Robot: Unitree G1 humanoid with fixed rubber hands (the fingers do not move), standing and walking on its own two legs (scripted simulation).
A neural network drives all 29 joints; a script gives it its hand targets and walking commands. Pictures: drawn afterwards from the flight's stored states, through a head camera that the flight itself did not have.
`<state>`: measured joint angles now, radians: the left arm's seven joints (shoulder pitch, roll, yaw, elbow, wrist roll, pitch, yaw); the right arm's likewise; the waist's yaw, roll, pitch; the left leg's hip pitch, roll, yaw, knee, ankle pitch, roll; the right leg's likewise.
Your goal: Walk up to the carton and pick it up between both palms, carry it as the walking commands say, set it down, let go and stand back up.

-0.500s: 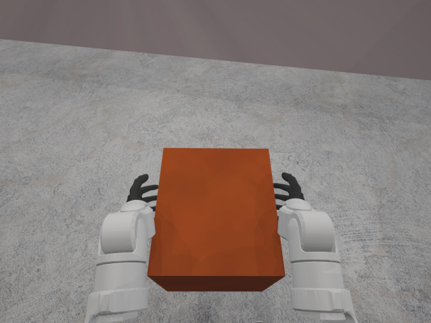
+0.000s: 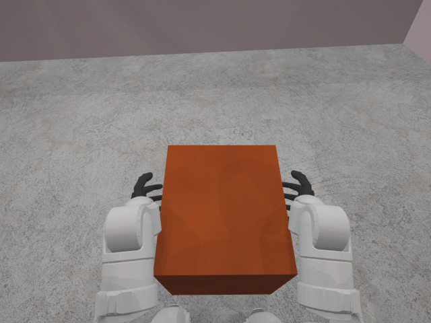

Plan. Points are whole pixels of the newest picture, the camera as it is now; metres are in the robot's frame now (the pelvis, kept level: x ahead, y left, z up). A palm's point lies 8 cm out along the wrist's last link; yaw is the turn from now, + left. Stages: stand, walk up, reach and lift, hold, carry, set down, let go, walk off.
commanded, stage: carry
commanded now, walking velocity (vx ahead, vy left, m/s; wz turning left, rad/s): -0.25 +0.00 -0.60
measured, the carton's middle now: (221, 223) +0.32 -0.01 +0.01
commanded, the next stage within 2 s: none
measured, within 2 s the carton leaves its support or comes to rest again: neither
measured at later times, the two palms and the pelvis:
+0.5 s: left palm out of the picture +0.11 +0.05 +0.08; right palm out of the picture +0.02 -0.22 +0.07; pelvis -0.21 +0.00 +0.01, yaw -18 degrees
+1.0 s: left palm out of the picture -0.08 +0.04 +0.08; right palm out of the picture -0.22 -0.20 +0.08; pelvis -0.41 +0.07 +0.00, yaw -36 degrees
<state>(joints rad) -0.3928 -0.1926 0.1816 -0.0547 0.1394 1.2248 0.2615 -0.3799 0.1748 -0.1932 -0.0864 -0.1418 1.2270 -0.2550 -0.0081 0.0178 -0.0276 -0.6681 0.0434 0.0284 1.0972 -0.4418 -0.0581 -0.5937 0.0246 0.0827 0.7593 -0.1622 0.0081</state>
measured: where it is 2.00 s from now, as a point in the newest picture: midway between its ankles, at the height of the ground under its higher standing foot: outside the picture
